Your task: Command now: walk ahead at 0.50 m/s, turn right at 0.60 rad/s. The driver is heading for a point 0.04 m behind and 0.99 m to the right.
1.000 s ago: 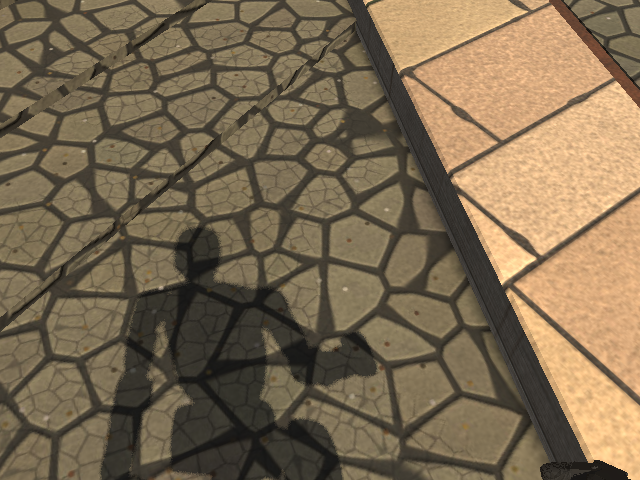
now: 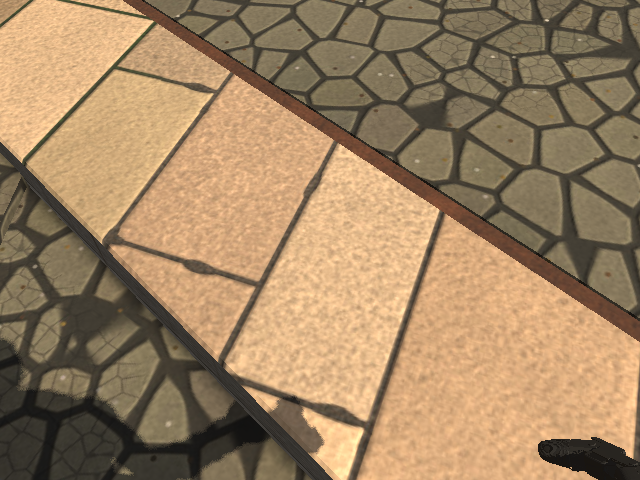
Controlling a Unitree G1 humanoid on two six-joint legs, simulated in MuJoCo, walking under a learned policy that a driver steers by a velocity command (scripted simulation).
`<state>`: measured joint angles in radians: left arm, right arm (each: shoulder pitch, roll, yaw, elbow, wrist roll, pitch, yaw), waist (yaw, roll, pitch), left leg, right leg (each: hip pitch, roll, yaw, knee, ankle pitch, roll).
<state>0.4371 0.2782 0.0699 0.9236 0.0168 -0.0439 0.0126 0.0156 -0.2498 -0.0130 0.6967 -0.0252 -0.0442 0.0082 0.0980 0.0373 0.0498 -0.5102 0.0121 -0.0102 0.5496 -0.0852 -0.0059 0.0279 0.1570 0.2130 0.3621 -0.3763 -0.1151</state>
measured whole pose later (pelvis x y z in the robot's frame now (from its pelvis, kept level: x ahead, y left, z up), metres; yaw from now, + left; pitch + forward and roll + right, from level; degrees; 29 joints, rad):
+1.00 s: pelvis +0.38 -0.18 +0.16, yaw -37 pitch +3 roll +3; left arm 0.33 0.24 0.07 0.69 0.00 -0.01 0.05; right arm 0.09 -0.22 -0.02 0.62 -0.04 0.05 -0.03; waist 0.06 0.03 0.05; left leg -0.86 0.07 -0.02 1.20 -0.15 -0.05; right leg -0.28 0.19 0.16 0.50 -0.23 -0.15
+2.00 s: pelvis +0.55 -0.36 +0.16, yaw -69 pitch +2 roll +0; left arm 0.29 0.22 0.01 0.68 0.03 -0.05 -0.02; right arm 0.38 -0.28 -0.04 0.74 -0.03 -0.02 0.03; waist -0.02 0.04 -0.03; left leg -0.41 0.05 0.06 0.97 -0.38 0.04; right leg -0.21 0.05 0.01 0.43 -0.24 -0.06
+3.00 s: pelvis +0.74 -0.83 +0.15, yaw -90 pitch +0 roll +0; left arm 0.18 0.26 0.06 0.78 0.00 -0.01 0.00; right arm 0.21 -0.24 -0.04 0.76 -0.03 0.00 -0.03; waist -0.01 0.01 0.11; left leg -0.47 0.06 0.01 1.25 -0.45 -0.03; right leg -0.39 0.13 -0.02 0.49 -0.11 -0.13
